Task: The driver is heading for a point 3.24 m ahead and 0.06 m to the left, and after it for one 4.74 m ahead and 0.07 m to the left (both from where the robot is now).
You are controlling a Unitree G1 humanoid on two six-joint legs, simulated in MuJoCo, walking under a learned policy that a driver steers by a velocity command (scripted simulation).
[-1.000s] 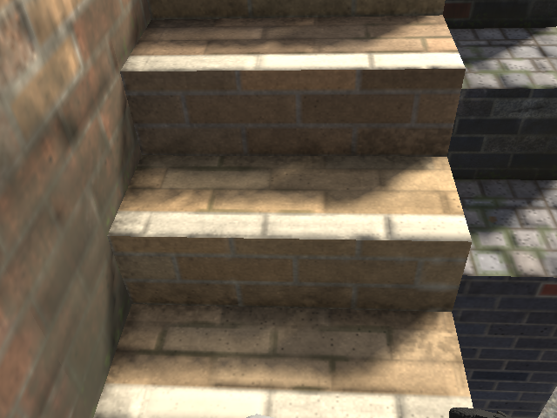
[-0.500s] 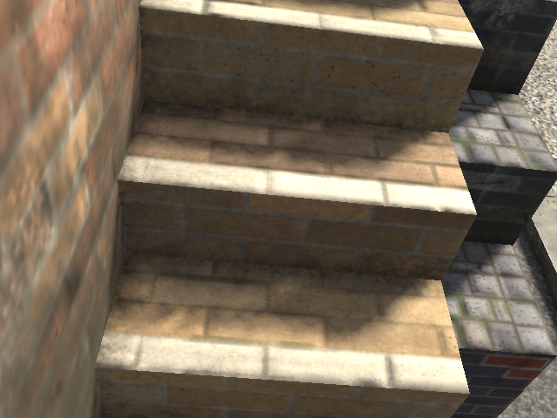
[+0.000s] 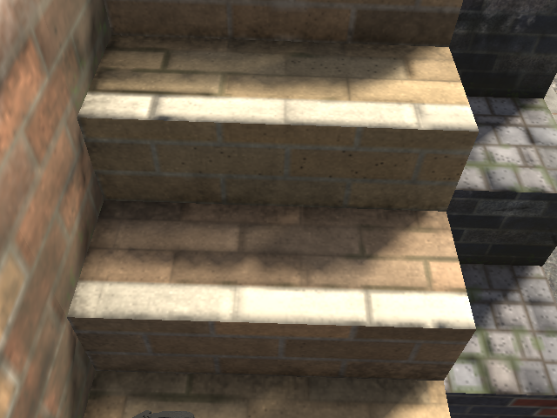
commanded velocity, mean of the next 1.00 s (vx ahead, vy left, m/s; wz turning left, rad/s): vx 0.50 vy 0.00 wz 0.00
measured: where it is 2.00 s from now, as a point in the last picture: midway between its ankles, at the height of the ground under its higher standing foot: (361, 126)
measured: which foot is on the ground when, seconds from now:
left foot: up 0.00-0.36, down 0.38-0.94, up 0.96-1.00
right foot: down 0.00-0.38, up 0.40-0.68, down 0.70-0.84, up 0.86-0.92, down 0.94-1.00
